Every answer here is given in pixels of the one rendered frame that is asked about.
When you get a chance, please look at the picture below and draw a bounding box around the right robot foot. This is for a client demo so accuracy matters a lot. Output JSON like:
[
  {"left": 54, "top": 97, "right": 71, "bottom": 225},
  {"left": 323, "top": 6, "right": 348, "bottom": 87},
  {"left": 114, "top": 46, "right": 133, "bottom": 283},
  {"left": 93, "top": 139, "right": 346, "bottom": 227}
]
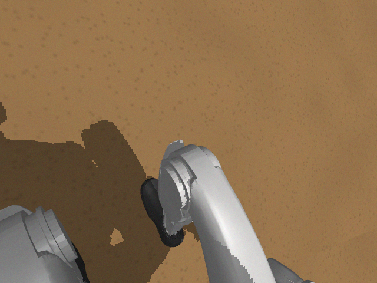
[{"left": 140, "top": 178, "right": 184, "bottom": 247}]

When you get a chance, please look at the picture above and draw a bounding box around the left robot foot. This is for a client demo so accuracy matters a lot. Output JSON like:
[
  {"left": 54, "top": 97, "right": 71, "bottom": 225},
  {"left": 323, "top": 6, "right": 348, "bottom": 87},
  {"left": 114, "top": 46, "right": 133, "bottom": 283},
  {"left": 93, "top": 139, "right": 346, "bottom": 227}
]
[{"left": 71, "top": 241, "right": 90, "bottom": 283}]

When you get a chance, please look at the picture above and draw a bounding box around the right robot hand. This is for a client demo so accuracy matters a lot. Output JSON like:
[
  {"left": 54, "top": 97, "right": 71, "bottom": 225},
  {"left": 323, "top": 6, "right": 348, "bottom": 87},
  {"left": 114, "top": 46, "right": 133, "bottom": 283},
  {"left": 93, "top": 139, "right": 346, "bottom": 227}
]
[{"left": 267, "top": 258, "right": 304, "bottom": 283}]

